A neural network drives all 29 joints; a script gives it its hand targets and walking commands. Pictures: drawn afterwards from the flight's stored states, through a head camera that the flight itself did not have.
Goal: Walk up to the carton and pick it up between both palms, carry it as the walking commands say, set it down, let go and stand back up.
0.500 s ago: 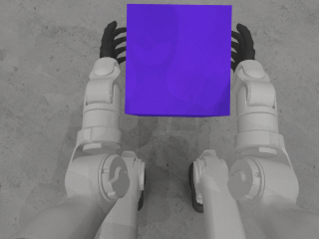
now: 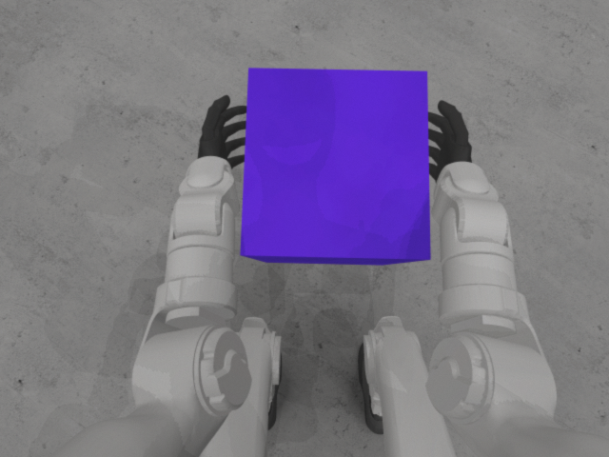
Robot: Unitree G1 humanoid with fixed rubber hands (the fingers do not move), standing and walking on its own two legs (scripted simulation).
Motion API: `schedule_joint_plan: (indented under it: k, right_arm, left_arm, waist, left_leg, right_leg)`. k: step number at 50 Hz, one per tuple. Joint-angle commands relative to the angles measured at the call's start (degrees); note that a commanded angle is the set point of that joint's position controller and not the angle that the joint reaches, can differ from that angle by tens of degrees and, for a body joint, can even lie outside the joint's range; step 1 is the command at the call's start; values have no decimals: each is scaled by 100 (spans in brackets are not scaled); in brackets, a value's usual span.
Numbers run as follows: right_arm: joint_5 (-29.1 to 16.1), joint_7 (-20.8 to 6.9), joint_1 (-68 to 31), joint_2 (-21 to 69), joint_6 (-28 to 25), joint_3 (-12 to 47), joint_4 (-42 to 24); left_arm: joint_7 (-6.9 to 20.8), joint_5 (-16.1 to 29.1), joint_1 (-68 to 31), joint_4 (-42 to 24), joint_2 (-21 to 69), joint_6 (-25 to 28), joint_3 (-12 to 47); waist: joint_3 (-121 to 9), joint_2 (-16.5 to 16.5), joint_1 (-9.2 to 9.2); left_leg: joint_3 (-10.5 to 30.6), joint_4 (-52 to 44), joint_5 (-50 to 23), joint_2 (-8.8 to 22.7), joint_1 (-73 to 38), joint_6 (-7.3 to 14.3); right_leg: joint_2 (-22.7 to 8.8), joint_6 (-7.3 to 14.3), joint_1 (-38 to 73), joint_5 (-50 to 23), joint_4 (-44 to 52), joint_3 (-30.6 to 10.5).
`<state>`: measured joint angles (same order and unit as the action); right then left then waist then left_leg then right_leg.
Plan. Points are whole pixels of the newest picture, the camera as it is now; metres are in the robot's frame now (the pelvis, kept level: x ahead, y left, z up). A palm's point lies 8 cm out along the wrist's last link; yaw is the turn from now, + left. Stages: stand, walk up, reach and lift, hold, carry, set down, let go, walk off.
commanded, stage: reach and lift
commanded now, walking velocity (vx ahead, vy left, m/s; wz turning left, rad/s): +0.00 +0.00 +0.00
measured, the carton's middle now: (329, 187) +0.47 -0.01 -0.12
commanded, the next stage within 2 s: none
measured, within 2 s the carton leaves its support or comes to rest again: neither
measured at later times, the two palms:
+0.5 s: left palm (194, 153) +0.46 +0.13 +0.02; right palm (475, 160) +0.45 -0.16 +0.02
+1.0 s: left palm (161, 144) +0.43 +0.13 +0.10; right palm (516, 151) +0.42 -0.15 +0.10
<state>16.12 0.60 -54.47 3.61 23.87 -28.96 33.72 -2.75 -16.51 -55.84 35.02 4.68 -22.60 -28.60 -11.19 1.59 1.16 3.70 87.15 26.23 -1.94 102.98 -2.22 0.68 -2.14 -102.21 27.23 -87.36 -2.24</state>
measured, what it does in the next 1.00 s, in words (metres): rises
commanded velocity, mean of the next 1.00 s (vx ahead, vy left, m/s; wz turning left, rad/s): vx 0.00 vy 0.00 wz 0.00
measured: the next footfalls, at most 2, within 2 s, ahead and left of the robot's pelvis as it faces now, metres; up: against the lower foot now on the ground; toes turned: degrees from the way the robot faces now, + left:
none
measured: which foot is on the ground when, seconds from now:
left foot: down 0.00-1.00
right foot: down 0.00-1.00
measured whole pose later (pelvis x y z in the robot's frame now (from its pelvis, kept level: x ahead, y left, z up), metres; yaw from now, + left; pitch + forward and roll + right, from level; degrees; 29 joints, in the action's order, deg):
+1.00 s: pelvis +0.03 +0.00 +0.13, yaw +0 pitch +29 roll -1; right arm 20.2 -1.5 -36.5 10.5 23.0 -27.8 26.1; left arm 0.4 -19.7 -38.1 28.3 10.4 -21.7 -27.0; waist -8.2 1.2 1.3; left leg 4.1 56.4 18.5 -1.1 66.5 -1.6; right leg 0.2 -1.5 -65.7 19.3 -56.3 -1.9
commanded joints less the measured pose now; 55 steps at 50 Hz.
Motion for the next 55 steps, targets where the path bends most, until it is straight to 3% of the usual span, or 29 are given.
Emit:
schedule_joint_plan:
  k: [1, 55]
  right_arm:
    - [-1002, -1528, -3640, 5834, -100, 3169, 398]
    - [-454, -1785, -1177, 6307, -184, 3614, -288]
  left_arm:
    - [1515, 928, -3347, 638, 5962, 6, 3090]
    - [1918, 492, -896, -41, 6245, 89, 3518]
  waist:
    - [-5285, -13, 119]
    - [-3358, -64, 68]
  left_leg:
    - [-670, -992, -1203, -895, -3202, 75]
    - [-216, -4157, -1999, -634, -6356, 203]
  right_leg:
    - [926, 33, 3131, -1324, 1012, 668]
    - [702, 118, 6384, -2190, 4140, 246]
